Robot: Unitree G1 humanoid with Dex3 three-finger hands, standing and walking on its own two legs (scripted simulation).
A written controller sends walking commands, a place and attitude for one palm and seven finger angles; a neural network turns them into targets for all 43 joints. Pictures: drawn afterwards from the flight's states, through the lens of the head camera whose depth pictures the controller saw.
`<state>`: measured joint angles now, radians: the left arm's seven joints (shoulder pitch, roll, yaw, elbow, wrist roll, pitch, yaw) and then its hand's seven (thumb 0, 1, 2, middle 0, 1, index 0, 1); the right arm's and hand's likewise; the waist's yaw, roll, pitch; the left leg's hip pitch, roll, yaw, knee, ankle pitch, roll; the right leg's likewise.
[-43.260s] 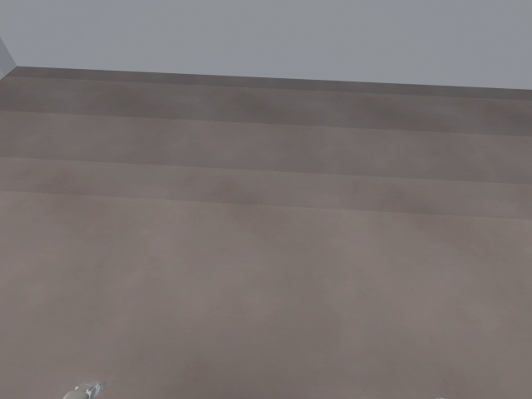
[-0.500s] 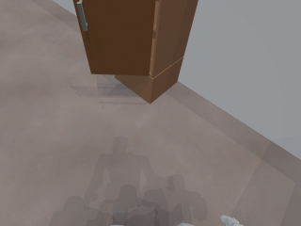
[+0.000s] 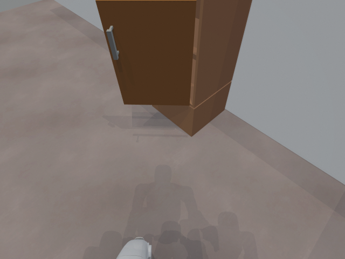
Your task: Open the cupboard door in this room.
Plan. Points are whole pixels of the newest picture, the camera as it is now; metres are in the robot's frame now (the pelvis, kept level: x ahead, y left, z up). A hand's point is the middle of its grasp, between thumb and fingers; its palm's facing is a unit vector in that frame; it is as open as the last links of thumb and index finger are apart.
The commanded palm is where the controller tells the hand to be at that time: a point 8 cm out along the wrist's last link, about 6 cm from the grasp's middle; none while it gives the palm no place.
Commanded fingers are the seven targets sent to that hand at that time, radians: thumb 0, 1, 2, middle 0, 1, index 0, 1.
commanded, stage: take the last steps up to it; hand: left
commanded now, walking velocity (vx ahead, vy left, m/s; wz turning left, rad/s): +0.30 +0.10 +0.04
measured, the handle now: (113, 43) +0.98 +0.33 -0.03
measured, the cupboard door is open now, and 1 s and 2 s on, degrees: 44 44 44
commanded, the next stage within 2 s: come to a stop and stand still in 0.90 s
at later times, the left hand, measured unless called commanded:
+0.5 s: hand (89, 210) +0.26 +0.27 -0.16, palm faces +0.01 -0.98 -0.21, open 7.4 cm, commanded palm none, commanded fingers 0.00 0.90 0.90 -0.20 -0.30 -0.20 -0.30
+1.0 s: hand (97, 197) +0.32 +0.27 -0.20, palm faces +0.04 -0.99 -0.15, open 7.3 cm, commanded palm none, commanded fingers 0.00 0.90 0.90 -0.20 -0.30 -0.20 -0.30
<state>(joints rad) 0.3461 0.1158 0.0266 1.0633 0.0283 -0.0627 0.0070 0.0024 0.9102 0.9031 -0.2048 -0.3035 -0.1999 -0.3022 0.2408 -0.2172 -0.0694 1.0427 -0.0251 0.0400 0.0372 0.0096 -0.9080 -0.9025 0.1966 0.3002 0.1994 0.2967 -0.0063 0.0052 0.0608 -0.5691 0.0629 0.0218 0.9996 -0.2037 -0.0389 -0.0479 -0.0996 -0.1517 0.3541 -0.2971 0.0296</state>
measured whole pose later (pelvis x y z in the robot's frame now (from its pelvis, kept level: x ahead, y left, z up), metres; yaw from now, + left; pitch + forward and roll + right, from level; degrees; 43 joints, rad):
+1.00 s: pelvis +0.36 +0.10 -0.02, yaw -2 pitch -1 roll -1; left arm 0.36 0.17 0.04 1.12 0.02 -0.03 0.01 0.00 0.93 0.90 -0.20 -0.30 -0.20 -0.30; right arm 0.19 -0.18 -0.05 1.05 -0.03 -0.04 0.01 0.01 -0.92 -0.90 0.20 0.30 0.20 0.30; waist 0.02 -0.02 0.07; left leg -0.38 0.04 0.11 0.56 -0.15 0.03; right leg -0.09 -0.07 -0.13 0.55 -0.42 0.03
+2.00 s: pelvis +0.38 +0.04 +0.00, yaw -3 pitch -1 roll +0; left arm 0.24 0.16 0.01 1.12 0.01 0.01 0.03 0.00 0.93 0.90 -0.20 -0.30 -0.20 -0.30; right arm 0.25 -0.13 -0.01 1.15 -0.02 0.02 -0.03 0.01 -0.92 -0.90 0.20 0.30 0.20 0.30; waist 0.00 -0.01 0.05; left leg -0.17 0.02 0.04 0.41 -0.22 -0.01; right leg -0.12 0.01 -0.07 0.41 -0.27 -0.03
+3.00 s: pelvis +0.35 +0.10 -0.02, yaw -1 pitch -3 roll -2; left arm 0.39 0.17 0.03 1.07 0.03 0.04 0.02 0.00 0.91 0.90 -0.21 -0.30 -0.20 -0.30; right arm 0.39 -0.18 -0.03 1.06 -0.03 0.02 0.00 0.01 -0.90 -0.90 0.20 0.30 0.20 0.30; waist -0.01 -0.02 0.01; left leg -0.29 -0.02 0.08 0.60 -0.27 0.06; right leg -0.23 -0.07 -0.06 0.61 -0.38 0.01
